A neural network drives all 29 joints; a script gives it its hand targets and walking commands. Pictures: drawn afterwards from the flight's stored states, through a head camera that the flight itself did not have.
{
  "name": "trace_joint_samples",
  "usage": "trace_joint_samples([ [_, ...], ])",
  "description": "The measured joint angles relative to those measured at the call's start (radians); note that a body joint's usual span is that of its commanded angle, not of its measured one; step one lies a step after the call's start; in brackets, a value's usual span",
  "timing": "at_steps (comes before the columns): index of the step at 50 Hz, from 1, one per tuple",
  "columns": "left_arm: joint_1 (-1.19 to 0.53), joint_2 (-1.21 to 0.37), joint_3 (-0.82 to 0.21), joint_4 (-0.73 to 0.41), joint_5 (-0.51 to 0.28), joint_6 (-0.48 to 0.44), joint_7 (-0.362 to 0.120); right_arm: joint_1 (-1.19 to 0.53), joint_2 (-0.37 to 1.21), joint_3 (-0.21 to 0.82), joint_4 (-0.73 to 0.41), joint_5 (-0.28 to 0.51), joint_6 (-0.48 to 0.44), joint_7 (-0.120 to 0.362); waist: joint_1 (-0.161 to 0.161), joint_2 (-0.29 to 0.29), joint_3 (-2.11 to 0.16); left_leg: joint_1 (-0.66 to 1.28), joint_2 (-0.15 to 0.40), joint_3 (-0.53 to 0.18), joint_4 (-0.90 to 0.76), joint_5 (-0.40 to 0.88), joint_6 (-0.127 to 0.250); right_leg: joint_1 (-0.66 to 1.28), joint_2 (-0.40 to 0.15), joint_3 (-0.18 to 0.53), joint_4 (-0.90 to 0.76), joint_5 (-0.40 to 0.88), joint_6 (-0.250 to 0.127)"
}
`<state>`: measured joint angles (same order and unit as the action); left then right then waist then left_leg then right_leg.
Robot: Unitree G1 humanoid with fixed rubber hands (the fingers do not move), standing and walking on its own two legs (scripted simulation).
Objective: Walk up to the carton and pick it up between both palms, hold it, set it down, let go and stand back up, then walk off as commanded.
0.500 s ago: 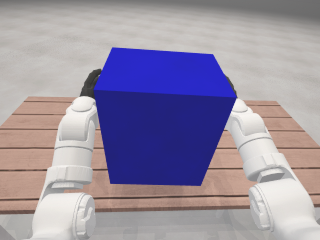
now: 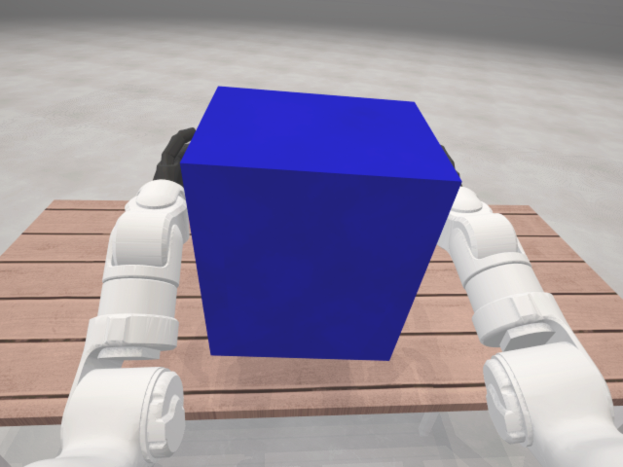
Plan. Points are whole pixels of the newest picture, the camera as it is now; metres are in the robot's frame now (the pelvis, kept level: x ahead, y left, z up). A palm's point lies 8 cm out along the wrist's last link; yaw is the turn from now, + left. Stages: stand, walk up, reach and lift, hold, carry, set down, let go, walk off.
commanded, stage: hold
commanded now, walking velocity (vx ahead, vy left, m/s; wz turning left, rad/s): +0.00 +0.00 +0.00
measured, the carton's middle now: (309, 232) +0.39 +0.00 +0.19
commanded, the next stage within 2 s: none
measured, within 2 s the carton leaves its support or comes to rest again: neither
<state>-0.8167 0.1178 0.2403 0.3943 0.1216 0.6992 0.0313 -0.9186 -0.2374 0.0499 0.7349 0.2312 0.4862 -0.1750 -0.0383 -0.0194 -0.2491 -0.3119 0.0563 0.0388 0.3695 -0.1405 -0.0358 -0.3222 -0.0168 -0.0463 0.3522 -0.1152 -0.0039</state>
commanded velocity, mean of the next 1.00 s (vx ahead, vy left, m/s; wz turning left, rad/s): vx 0.00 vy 0.00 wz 0.00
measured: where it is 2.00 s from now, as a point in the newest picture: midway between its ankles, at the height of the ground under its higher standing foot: outside the picture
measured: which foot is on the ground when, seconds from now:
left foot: down 0.00-1.00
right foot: down 0.00-1.00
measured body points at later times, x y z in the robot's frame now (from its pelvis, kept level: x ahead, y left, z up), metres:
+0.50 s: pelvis +0.00 +0.00 +0.00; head -0.07 +0.01 +0.44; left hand +0.39 +0.17 +0.26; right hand +0.40 -0.17 +0.26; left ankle +0.03 +0.14 -0.74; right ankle +0.04 -0.12 -0.74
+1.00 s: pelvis +0.00 +0.00 +0.00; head -0.07 +0.01 +0.44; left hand +0.39 +0.17 +0.27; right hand +0.40 -0.17 +0.26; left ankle +0.03 +0.14 -0.74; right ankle +0.04 -0.12 -0.74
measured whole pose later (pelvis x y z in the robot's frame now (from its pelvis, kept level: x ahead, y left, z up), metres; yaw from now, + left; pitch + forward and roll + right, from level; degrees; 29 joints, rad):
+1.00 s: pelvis +0.00 +0.00 +0.00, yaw +0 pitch +5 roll +0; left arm -0.84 0.12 0.25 0.36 0.12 0.78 0.03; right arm -0.96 -0.25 0.05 0.72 0.24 0.58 -0.17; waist -0.05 0.00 -0.26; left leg -0.31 0.06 0.04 0.37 -0.14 -0.03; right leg -0.32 -0.02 -0.05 0.35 -0.11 0.00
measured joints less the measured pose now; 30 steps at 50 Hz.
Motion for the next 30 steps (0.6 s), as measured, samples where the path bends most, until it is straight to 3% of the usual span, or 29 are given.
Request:
trace_joint_samples([
  [30, -0.006, 0.0, 0.004, -0.032, -0.001, 0.075, 0.0, -0.018, -0.008, -0.002, -0.027, 0.012, 0.082, 0.001, -0.004, 0.017, -0.024, 0.0, -0.001, -0.002, 0.001, 0.004, 0.0, 0.001, 0.0, 0.0, 0.0, 0.004, 0.0],
])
